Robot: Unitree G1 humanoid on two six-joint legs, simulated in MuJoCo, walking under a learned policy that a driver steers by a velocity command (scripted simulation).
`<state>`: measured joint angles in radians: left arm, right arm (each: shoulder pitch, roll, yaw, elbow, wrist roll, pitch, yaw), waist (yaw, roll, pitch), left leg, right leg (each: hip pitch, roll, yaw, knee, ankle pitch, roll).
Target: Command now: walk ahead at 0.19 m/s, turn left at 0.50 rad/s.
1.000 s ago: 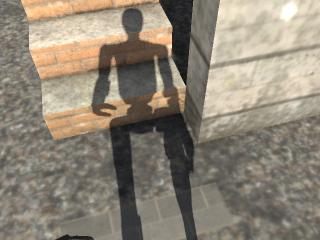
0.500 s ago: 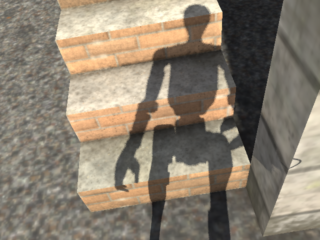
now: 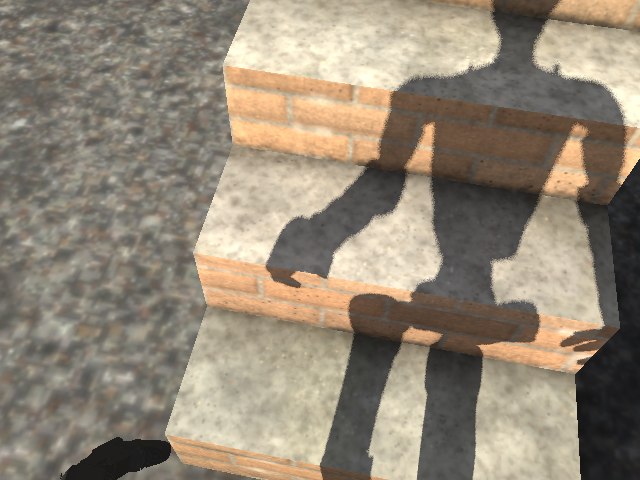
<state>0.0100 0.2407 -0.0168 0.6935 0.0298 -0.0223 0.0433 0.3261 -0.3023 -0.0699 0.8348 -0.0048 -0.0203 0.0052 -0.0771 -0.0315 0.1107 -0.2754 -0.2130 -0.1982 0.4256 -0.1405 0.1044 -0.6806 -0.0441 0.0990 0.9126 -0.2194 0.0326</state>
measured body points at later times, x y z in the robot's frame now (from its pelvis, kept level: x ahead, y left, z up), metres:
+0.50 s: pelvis +0.04 -0.03 +0.01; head +0.07 -0.06 +0.45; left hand +0.18 +0.25 -0.10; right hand +0.11 -0.32 -0.12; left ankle +0.05 +0.13 -0.71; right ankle +0.13 -0.12 -0.74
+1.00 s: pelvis +0.02 -0.02 +0.00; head +0.04 -0.04 +0.45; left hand +0.30 +0.09 -0.09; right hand -0.07 -0.28 -0.13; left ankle +0.06 +0.10 -0.72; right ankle -0.08 -0.10 -0.74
